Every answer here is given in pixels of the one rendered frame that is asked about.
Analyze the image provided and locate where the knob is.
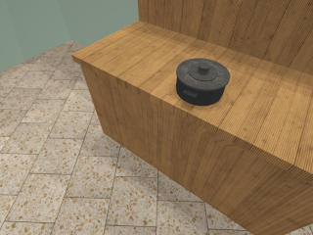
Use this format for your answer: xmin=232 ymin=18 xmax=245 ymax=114
xmin=198 ymin=63 xmax=210 ymax=72

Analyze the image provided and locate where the lid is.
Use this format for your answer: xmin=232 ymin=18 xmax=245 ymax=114
xmin=176 ymin=58 xmax=231 ymax=91

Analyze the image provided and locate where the table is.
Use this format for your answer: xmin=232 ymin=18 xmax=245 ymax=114
xmin=71 ymin=0 xmax=313 ymax=235

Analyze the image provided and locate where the pot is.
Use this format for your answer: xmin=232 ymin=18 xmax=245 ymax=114
xmin=176 ymin=77 xmax=226 ymax=106

